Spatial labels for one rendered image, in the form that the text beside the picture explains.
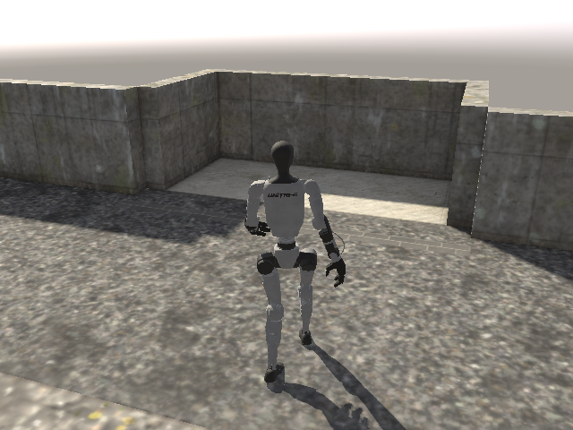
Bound right robot forearm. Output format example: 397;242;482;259
319;215;341;262

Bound right robot hand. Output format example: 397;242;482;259
326;258;346;287

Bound right robot shin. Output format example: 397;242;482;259
300;285;312;334

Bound left robot upper arm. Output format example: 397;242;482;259
245;180;266;227

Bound left robot forearm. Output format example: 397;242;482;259
244;214;259;232

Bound right robot upper arm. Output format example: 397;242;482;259
302;179;326;230

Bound left robot thigh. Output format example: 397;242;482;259
257;252;284;321

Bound left robot hand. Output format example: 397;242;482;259
250;221;270;237

